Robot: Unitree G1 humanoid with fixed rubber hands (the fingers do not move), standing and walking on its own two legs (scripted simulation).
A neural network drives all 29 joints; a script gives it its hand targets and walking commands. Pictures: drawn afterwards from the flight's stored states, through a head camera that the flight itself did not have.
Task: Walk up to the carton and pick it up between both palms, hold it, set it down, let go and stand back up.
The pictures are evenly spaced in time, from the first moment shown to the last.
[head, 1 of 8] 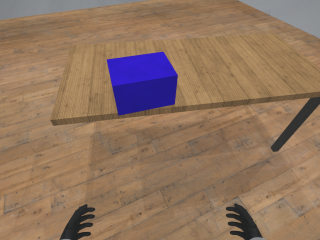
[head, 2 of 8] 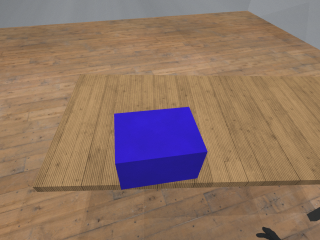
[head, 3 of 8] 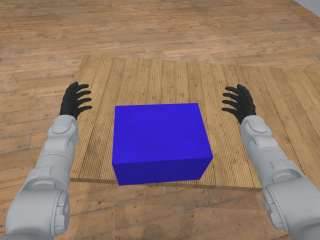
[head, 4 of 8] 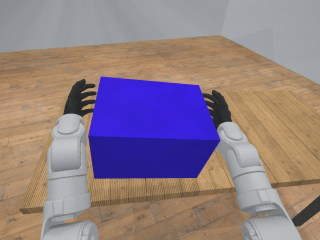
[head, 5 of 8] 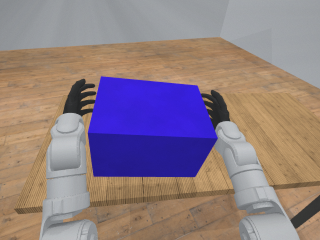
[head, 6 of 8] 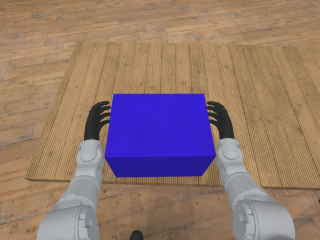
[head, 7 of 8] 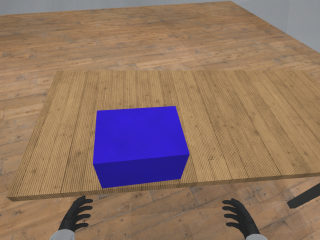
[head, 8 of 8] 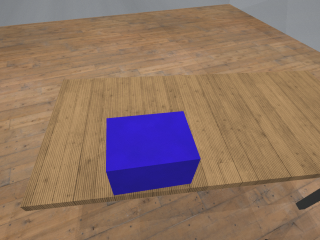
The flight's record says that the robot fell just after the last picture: no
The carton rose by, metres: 0.22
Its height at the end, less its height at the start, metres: +0.00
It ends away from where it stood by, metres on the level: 0.01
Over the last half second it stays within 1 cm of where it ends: yes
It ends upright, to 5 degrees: yes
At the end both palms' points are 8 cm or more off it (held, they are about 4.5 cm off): yes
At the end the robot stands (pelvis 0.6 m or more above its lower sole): yes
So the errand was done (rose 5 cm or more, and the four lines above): yes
